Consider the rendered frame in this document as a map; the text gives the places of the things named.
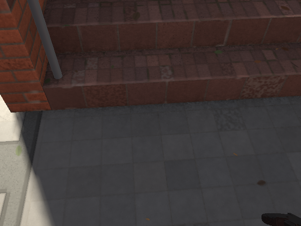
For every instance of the right robot hand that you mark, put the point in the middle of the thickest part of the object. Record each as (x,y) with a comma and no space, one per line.
(277,219)

